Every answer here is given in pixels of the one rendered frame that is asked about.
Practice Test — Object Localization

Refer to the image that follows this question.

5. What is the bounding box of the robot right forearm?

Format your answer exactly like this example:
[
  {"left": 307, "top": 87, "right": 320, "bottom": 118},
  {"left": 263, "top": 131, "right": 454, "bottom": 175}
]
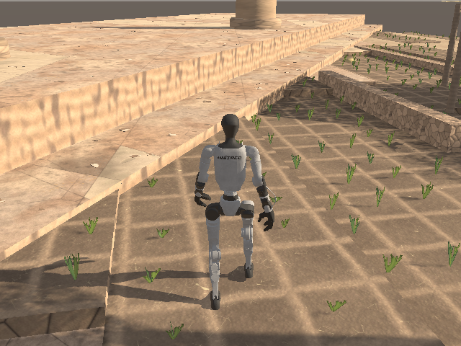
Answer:
[{"left": 256, "top": 175, "right": 273, "bottom": 213}]

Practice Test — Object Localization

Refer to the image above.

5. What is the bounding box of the robot torso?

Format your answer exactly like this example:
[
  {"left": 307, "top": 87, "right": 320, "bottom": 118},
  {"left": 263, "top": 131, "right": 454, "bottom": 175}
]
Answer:
[{"left": 213, "top": 142, "right": 247, "bottom": 216}]

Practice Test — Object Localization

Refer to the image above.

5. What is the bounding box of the robot left upper arm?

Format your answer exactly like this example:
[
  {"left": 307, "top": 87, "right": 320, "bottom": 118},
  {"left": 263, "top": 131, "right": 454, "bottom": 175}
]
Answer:
[{"left": 197, "top": 145, "right": 215, "bottom": 183}]

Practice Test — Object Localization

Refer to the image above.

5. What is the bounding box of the robot left thigh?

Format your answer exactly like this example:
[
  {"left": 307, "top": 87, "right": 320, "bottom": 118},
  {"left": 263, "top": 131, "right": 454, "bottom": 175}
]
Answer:
[{"left": 205, "top": 202, "right": 221, "bottom": 262}]

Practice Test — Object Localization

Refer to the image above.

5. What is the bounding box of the robot right upper arm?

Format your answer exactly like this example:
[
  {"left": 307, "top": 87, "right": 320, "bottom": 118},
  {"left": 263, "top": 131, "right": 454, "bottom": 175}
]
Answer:
[{"left": 245, "top": 145, "right": 263, "bottom": 187}]

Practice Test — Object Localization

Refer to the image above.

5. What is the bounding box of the robot left forearm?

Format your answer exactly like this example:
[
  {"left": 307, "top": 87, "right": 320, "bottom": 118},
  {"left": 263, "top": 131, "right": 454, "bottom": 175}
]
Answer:
[{"left": 194, "top": 172, "right": 205, "bottom": 197}]

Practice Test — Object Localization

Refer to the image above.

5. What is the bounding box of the right robot hand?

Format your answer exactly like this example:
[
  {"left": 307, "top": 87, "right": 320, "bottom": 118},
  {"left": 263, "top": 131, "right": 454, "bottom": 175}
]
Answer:
[{"left": 258, "top": 210, "right": 274, "bottom": 231}]

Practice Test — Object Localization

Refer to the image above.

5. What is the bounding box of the left robot hand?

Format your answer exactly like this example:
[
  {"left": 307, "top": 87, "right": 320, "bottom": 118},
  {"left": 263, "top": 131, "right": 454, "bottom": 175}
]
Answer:
[{"left": 194, "top": 193, "right": 211, "bottom": 207}]

